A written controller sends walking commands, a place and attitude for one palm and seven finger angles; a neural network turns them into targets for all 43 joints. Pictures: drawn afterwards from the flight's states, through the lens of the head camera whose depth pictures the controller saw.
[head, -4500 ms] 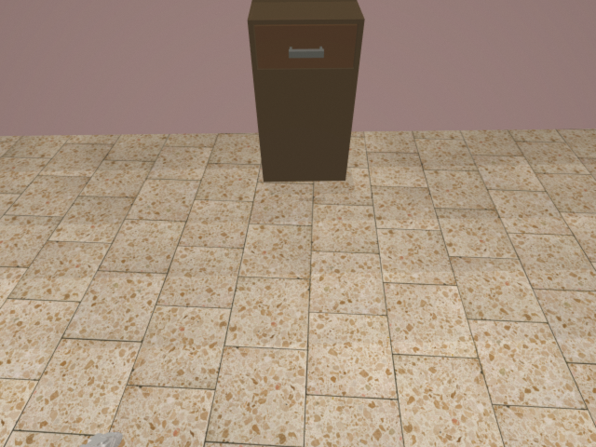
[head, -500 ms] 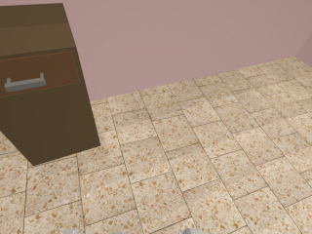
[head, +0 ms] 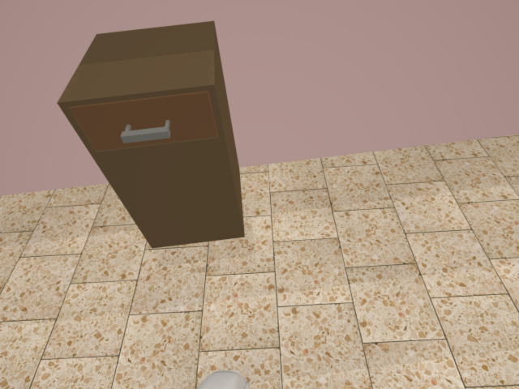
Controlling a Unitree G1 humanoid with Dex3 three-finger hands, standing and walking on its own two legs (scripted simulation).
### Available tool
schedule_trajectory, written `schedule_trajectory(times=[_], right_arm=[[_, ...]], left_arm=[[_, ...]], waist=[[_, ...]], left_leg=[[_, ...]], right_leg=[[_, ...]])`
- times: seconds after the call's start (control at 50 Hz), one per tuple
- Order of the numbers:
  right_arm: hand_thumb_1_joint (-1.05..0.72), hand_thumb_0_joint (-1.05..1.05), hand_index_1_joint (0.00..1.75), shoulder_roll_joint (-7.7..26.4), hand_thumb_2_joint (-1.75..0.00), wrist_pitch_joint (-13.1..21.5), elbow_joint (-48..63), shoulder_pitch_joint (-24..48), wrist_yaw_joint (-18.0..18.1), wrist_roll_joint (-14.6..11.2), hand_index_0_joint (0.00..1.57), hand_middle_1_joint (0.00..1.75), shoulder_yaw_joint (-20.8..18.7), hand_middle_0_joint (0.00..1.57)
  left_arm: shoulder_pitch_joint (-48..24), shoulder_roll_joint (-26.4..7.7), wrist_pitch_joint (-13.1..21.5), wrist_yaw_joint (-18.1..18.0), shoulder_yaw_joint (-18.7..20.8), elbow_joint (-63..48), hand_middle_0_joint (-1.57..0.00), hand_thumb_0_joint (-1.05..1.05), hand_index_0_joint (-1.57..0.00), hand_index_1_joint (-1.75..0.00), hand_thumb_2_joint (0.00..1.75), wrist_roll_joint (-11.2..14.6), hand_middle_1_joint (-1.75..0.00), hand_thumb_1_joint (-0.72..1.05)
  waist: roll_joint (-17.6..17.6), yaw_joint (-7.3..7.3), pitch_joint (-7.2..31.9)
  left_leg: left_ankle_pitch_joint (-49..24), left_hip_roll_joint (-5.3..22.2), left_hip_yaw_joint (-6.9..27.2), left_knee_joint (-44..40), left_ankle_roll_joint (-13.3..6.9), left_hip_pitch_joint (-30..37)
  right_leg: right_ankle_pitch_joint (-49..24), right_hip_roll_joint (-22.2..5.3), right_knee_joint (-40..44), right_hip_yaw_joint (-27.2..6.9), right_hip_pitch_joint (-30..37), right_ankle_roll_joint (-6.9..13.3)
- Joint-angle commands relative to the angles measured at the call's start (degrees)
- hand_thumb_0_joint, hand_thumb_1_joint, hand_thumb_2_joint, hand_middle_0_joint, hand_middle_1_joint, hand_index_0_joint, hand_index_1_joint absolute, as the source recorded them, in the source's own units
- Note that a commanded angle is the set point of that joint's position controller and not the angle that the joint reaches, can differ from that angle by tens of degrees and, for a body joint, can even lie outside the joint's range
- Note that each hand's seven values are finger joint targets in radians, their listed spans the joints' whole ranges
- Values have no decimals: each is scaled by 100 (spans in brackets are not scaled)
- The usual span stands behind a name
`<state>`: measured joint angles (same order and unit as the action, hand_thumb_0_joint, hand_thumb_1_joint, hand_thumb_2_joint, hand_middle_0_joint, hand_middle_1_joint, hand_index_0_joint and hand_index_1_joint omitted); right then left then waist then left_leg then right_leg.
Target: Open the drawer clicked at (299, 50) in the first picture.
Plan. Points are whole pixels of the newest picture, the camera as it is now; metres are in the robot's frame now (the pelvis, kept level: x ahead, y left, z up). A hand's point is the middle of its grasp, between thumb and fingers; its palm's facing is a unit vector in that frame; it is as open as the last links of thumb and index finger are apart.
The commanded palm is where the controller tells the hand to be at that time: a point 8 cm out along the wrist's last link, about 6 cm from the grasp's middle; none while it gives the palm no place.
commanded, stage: turn to face it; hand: left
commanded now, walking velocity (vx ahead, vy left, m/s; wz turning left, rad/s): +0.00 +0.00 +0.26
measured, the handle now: (147, 130) +0.79 +0.39 -0.08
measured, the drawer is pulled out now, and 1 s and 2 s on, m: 0.00 0.00 0.00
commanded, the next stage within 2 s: take the last steps up to it in 0.04 s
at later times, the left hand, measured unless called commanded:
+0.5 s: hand out of the picture +0.00 +0.24 -0.17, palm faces +0.17 -0.96 -0.21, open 7.4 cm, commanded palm none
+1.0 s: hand out of the picture +0.13 +0.19 -0.16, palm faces +0.22 -0.96 -0.19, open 7.3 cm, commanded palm none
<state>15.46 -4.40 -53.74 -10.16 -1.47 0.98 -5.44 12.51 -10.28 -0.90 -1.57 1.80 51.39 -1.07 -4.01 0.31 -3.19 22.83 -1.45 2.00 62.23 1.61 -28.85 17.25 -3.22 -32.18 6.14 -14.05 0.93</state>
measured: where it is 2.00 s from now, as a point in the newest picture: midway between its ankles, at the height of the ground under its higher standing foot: (254, 384)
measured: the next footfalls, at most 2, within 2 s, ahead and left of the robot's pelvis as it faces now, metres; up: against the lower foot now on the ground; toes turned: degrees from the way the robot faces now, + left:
left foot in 0.28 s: -0.01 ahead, +0.14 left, +0.00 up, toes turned +10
right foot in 0.68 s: +0.19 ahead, -0.08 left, +0.00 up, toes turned -1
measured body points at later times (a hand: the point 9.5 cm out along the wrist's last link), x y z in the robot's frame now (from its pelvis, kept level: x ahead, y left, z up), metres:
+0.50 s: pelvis +0.02 +0.04 +0.01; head +0.03 +0.05 +0.46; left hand -0.01 +0.29 -0.15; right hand +0.07 -0.19 -0.14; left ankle -0.05 +0.13 -0.73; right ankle +0.06 -0.10 -0.67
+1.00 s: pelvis +0.16 +0.02 +0.01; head +0.17 +0.02 +0.46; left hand +0.12 +0.25 -0.14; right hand +0.24 -0.20 -0.15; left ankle +0.21 +0.18 -0.69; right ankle +0.15 -0.07 -0.73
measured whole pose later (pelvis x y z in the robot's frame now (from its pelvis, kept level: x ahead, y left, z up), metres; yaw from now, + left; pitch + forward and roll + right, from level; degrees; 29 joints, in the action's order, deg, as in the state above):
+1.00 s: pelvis +0.16 +0.02 +0.01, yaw +9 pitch -1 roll +0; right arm 10.1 0.5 -60.7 -13.5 -1.3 1.2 -3.9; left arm 18.9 -8.2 3.6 -0.6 1.9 63.1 -1.4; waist -1.2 -0.4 -1.0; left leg 12.6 7.1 -4.7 46.8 1.1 -28.0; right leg 14.7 -1.4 -21.5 9.9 -5.6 1.6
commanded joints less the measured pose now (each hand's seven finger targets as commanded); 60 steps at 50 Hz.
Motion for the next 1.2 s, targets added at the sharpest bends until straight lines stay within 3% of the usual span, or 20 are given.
schedule_trajectory(times=[0.0,0.12,0.22,0.24,0.26,0.28,0.34,0.38,0.56,0.62,0.64,0.66,0.68,0.7,0.74,0.82,1.0,1.08,1.12,1.18], right_arm=[[-90,0,30,227,-90,123,361,158,5,-1,20,30,-3,20],[-90,0,30,24,-90,196,361,624,58,-67,20,30,142,20],[-90,0,30,58,-90,380,24,-188,94,-16,20,30,212,20],[-90,0,30,399,-90,455,-57,-480,118,13,20,30,152,20],[-90,0,30,942,-90,451,-115,-779,139,77,20,30,21,20],[-90,0,30,1073,-90,411,-125,-1016,141,63,20,30,23,20],[-90,0,30,422,-90,542,-193,-659,265,39,20,30,189,20],[-90,0,30,313,-90,642,-210,-579,279,14,20,30,223,20],[-90,0,30,327,-90,723,-719,-1271,296,58,20,30,170,20],[-90,0,30,246,-90,721,-831,-1226,305,39,20,30,206,20],[-90,0,30,141,-90,760,-831,-1221,289,-7,20,30,226,20],[-90,0,30,-149,-90,823,-710,-1282,234,-66,20,30,269,20],[-90,0,30,-82,-90,790,-519,-1185,222,-64,20,30,249,20],[-90,0,30,-44,-90,748,-527,-811,208,-41,20,30,208,20],[-90,0,30,-133,-90,684,-523,-540,142,13,20,30,177,20],[-90,0,30,-503,-90,496,-741,-1074,75,69,20,30,193,20],[-90,0,30,-466,-90,643,-252,33,-34,14,20,30,221,20],[-90,0,30,-190,-90,732,-477,-766,54,33,20,30,199,20],[-90,0,30,776,-90,763,-740,-1962,183,108,20,30,-8,20],[-90,0,30,296,-90,723,-544,-1178,272,20,20,30,134,20]], left_arm=[[1,-1097,162,-62,274,-357,-20,0,-20,-30,90,-61,-30,90],[728,-1325,148,-38,333,85,-20,0,-20,-30,90,-101,-30,90],[490,-1237,122,23,332,308,-20,0,-20,-30,90,-27,-30,90],[458,-990,98,61,292,249,-20,0,-20,-30,90,24,-30,90],[361,-613,86,129,207,70,-20,0,-20,-30,90,20,-30,90],[-159,-645,92,135,153,-117,-20,0,-20,-30,90,-60,-30,90],[-251,-622,132,239,186,158,-20,0,-20,-30,90,-62,-30,90],[147,-541,155,276,147,398,-20,0,-20,-30,90,-54,-30,90],[-418,-316,222,282,102,306,-20,0,-20,-30,90,-14,-30,90],[217,-397,297,273,182,566,-20,0,-20,-30,90,-27,-30,90],[900,-638,358,246,257,774,-20,0,-20,-30,90,-47,-30,90],[1746,-1139,436,180,373,1025,-20,0,-20,-30,90,-90,-30,90],[2117,-1453,426,135,407,1087,-20,0,-20,-30,90,11,-30,90],[1776,-1344,417,104,405,1055,-20,0,-20,-30,90,32,-30,90],[936,-810,416,57,257,822,-20,0,-20,-30,90,8,-30,90],[616,-393,506,35,160,794,-20,0,-20,-30,90,-44,-30,90],[1072,-701,510,73,212,1079,-20,0,-20,-30,90,-59,-30,90],[998,-585,400,66,217,1121,-20,0,-20,-30,90,-27,-30,90],[1125,-66,393,128,111,900,-20,0,-20,-30,90,28,-30,90],[582,-237,367,148,131,829,-20,0,-20,-30,90,-10,-30,90]], waist=[[1371,-43,84],[1607,-401,432],[1334,-38,573],[343,109,621],[-1292,269,423],[-1180,458,63],[-667,182,-633],[-410,-7,-367],[-361,137,-370],[-54,-225,-224],[397,-536,104],[1674,-797,734],[2085,-804,939],[1837,-799,625],[882,-414,-274],[1049,43,-327],[1125,-239,-335],[528,214,-64],[-1591,532,606],[-483,308,142]], left_leg=[[-9,279,-184,113,182,-44],[491,172,-505,-1661,144,512],[-491,169,-791,-3874,-56,2239],[-432,768,-31,-4390,-288,3025],[-63,2040,1622,-4783,-847,3418],[562,2447,2132,-5143,-1276,2900],[351,1820,1420,-5352,-1206,2159],[-758,1534,833,-5225,-1127,2276],[-2105,1612,431,-4802,-1162,2472],[-2084,1337,187,-3968,-884,1838],[-2083,1033,-105,-2957,-696,1293],[-900,414,-713,-1311,-414,179],[1042,181,-589,77,-356,-404],[795,459,-133,733,-382,-611],[-150,845,-50,858,-333,-669],[-811,923,-443,-119,-72,28],[-940,753,-820,-2296,-91,330],[-1183,496,-978,-3429,-204,2247],[-1301,2433,1602,-4544,-1016,3645],[-614,2376,1336,-4966,-1296,2454]], right_leg=[[-1693,-1434,1419,-841,179,570],[-3101,-1571,1060,-835,983,762],[-464,-1333,839,-573,118,265],[367,-941,91,-219,-732,-3],[1343,-232,-1140,415,-2022,-318],[1703,-203,-1969,113,-2345,-258],[623,-381,-2867,-391,-2415,-204],[238,-368,-2751,-290,-2084,-270],[168,-175,-769,54,-1265,-254],[-440,99,159,215,228,-124],[-507,-157,454,-184,1352,27],[-444,-1527,969,-1935,2588,548],[-385,-2418,1737,-3242,2617,1012],[380,-2359,1996,-3305,1976,1080],[1028,-2010,2229,-2437,603,896],[-63,-1370,2406,-868,-233,580],[-785,-1412,2048,-628,423,702],[-830,-979,795,-251,-201,428],[1525,164,-2121,500,-1702,-36],[1017,-306,-3607,-418,-2129,95]])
